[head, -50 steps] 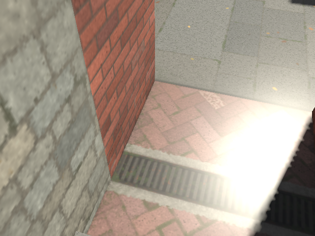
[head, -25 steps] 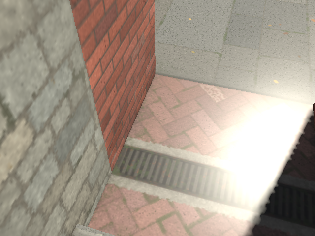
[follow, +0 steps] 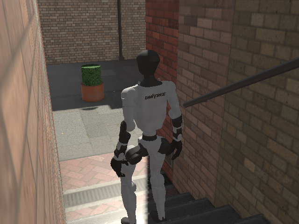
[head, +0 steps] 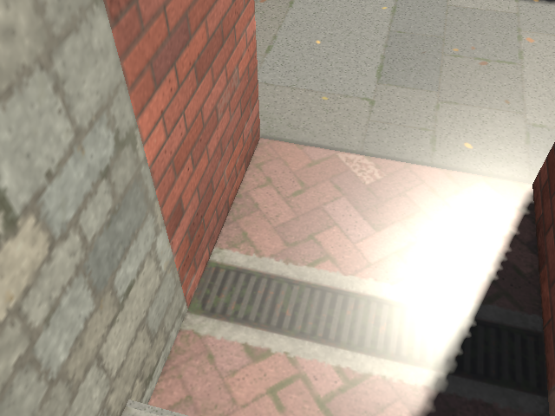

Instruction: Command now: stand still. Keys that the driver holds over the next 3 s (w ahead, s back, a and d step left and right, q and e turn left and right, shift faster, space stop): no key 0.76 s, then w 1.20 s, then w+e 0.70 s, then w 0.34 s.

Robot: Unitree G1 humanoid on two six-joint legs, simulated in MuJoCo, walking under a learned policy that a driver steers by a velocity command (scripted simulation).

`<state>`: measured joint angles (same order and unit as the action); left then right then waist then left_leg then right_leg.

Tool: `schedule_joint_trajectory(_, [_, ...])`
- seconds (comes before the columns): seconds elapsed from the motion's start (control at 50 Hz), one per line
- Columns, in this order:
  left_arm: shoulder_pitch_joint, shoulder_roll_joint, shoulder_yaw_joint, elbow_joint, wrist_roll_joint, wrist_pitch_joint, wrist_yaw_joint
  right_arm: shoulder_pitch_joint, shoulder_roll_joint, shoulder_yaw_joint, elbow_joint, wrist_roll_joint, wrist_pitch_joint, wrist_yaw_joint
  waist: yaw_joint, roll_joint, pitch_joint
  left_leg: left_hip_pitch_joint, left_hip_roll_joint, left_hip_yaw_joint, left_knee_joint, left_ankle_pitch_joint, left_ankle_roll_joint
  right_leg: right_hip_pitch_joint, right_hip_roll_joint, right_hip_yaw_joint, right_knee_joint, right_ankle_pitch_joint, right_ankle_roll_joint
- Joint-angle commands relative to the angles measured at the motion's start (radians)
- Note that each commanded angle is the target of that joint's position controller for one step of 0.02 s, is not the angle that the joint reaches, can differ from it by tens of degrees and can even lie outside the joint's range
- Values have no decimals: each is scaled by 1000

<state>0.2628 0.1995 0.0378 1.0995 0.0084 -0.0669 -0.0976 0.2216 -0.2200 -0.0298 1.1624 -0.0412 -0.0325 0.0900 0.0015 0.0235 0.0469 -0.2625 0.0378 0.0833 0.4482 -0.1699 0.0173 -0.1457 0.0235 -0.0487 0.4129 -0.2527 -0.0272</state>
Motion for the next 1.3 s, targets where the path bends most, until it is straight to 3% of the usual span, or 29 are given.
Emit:
schedule_joint_trajectory(0.02, [39, 77, 29, -52, -7, -19, -6, -8, -101, -26, -29, 10, -31, 10, 7, -1, 25, -57, 35, -10, -78, -183, 2, -51, -20, 40, -95, -109, -40])
schedule_joint_trajectory(0.1, [72, 79, 31, -61, -19, -21, -3, 2, -109, -33, -40, 19, -19, 9, 1, -1, 9, -51, 34, -2, -50, -106, 16, -21, -10, 38, -86, -14, -41])
schedule_joint_trajectory(0.12, [-21, 76, 1, -66, 59, 7, 88, -80, -19, 1, -89, 3, 15, -79, -27, -38, -60, 69, 85, -103, -80, 42, -18, -69, -114, 115, -61, 117, -28])
schedule_joint_trajectory(0.14, [-2, 55, -5, -64, 41, 21, 113, -70, -34, 2, -71, 23, 20, -106, -15, 17, -84, 105, 97, -113, -77, 125, -14, -49, -122, 117, -65, 195, -18])
schedule_joint_trajectory(0.18, [24, 88, -9, -43, 15, 28, 125, -42, -67, -1, -51, 36, 23, -121, -9, 10, -80, 128, 96, -113, -77, 180, -7, -33, -120, 119, -66, 210, -12])
schedule_joint_trajectory(0.22, [83, 83, -15, -8, -2, 34, 119, -18, -66, 3, -42, 33, 35, -121, -2, -19, -50, 130, 97, -113, -78, 177, -4, -45, -118, 104, -83, 186, -3])
schedule_joint_trajectory(0.3, [70, 72, -28, 7, 7, 41, 110, -28, -58, 6, -43, 30, 48, -116, -8, -24, 0, 111, 93, -112, -94, 123, -9, -75, -121, 113, -107, 157, -1])
schedule_joint_trajectory(0.6, [62, 56, -40, 17, 4, 32, 110, -45, -32, 9, -27, 41, 41, -119, -4, -19, -43, 128, 100, -116, -109, 133, -15, -36, -121, 128, -147, 174, -14])
schedule_joint_trajectory(0.78, [79, 66, -32, 11, -2, 31, 103, -1, -13, 21, -4, 36, 47, -128, -2, -16, -38, 99, 90, -107, -99, 24, -9, -18, -109, 135, -197, 96, -23])
schedule_joint_trajectory(0.86, [89, 133, 9, -16, -2, 52, 105, -13, -38, 1, -28, 15, 53, -124, 4, -100, 53, -41, -21, 15, 57, -296, 11, -57, -119, 213, -260, -424, -100])
schedule_joint_trajectory(0.9, [140, 131, 22, -15, -9, 51, 108, -50, -37, -3, -62, -7, 48, -122, 25, -109, 130, -148, -23, 35, 118, -280, 18, -50, -183, 281, -276, -504, -147])
schedule_joint_trajectory(0.94, [163, 125, 29, -15, 8, 44, 110, -69, -22, -5, -84, -14, 39, -116, 33, -128, 151, -177, -4, 25, 149, -262, 23, -65, -214, 309, -244, -466, -180])
schedule_joint_trajectory(0.96, [160, 142, 39, -22, 12, 37, 114, -62, -23, -9, -79, -9, 28, -115, 31, -118, 146, -184, 0, 30, 148, -254, 23, -49, -221, 311, -221, -408, -192])
schedule_joint_trajectory(0.98, [257, 130, 47, -17, 39, 4, 71, 80, -57, -25, -70, -54, -26, -64, 38, -89, 189, -200, 13, -22, 240, -258, 67, -44, -334, 359, -247, -530, -328])
schedule_joint_trajectory(1.0, [190, 101, 43, -50, 37, -14, 64, 49, -47, -32, -95, -57, -58, -48, 24, -86, 188, -168, 23, -27, 228, -297, 95, -87, -355, 368, -234, -529, -351])
schedule_joint_trajectory(1.02, [130, 98, 44, -78, 28, -23, 71, 17, -16, -31, -123, -46, -74, -45, 13, -71, 169, -113, 2, 2, 181, -296, 115, -91, -320, 310, -206, -481, -345])
schedule_joint_trajectory(1.04, [114, 99, 45, -88, 58, -26, 75, 92, 2, -30, -114, -58, -91, -47, -2, -53, 121, -17, 17, -35, 257, -156, 127, -121, -300, 283, -113, -393, -330])
schedule_joint_trajectory(1.06, [58, 85, 43, -108, 56, -26, 79, 226, -10, -44, -97, -64, -91, -47, -68, -19, 69, 92, -10, -9, 198, -196, 143, -174, -236, 210, 18, -383, -306])
schedule_joint_trajectory(1.08, [-3, 75, 49, -140, 60, -33, 87, 369, 11, -46, -67, -90, -93, -55, -143, 67, 39, 284, 8, -85, 84, -231, 181, -328, -132, 113, 269, -328, -263])
schedule_joint_trajectory(1.1, [-76, 15, 48, -207, 79, -44, 71, 593, -11, -39, -27, -121, -101, -64, -214, 266, -19, 493, 221, -559, -122, -338, 334, -607, 74, 39, 703, -376, -153])
schedule_joint_trajectory(1.12, [-129, 22, 51, -249, 47, -62, 78, 663, -12, -22, -8, -136, -106, -59, -224, 112, 83, 520, 356, -844, -231, -493, 405, -898, 81, 275, 803, -306, -155])
schedule_joint_trajectory(1.14, [-125, 38, 48, -257, 25, -69, 88, 523, -57, -30, -43, -119, -121, -52, -162, -10, 162, 485, 407, -769, -246, -503, 387, -1005, 1, 329, 834, -181, -135])
schedule_joint_trajectory(1.16, [-120, 135, 51, -177, 49, -49, 91, 320, -250, -94, -80, 58, -79, -105, -77, -32, 145, 395, 346, -569, -99, -7, 279, -877, -59, 223, 747, -194, -63])
schedule_joint_trajectory(1.18, [-94, 125, 57, -184, 46, -42, 84, 268, -188, -74, -131, 43, -72, -109, -51, -91, 81, 325, 291, -446, -82, 145, 254, -752, -68, 196, 676, -150, -15])
schedule_joint_trajectory(1.2, [-76, 98, 48, -172, 53, -21, 78, 293, -129, -56, -121, 2, -73, -105, -55, -32, 35, 270, 260, -359, -65, 290, 234, -656, -61, 157, 709, -48, 4])
schedule_joint_trajectory(1.22, [-109, 95, 47, -192, 36, -8, 65, 255, -35, -30, -124, 12, -75, -102, -26, -29, 27, 106, 156, -221, -30, 179, 198, -516, -52, 129, 545, 209, 23])
schedule_joint_trajectory(1.24, [-169, 73, 40, -215, 23, 1, 50, 248, 13, -17, -94, 29, -81, -108, -20, 24, 34, 50, 100, -160, 6, 16, 169, -449, -52, 130, 443, 409, 25])
schedule_joint_trajectory(1.28, [-194, 12, 12, -243, 39, 32, 33, 207, -13, -14, -97, 58, -87, -118, -3, 31, 36, -181, 38, -107, 26, -182, 129, -199, -16, 59, 272, 757, -4])
schedule_joint_trajectory(1.3, [-33, -35, -17, -239, 74, 10, 39, 266, 7, 30, -95, -140, -128, -88, 35, 78, 110, -348, 75, -78, 108, -179, 151, -188, -108, 162, 282, 822, -51])
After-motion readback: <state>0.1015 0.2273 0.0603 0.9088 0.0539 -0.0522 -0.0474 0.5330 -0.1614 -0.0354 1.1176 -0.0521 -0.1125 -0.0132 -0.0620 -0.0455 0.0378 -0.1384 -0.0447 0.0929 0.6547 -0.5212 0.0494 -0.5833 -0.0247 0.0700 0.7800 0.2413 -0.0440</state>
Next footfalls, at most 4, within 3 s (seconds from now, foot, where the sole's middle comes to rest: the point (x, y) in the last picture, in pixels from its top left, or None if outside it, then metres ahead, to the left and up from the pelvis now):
1.48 right None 0.36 -0.10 -0.94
1.86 left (240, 384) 0.71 0.16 -1.11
2.38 right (343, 306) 0.98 -0.18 -1.11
2.82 left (315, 233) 1.30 -0.10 -1.11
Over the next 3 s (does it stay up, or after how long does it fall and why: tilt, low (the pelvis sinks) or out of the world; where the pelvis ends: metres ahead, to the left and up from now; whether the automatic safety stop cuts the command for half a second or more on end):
stays up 1.20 -0.17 -0.33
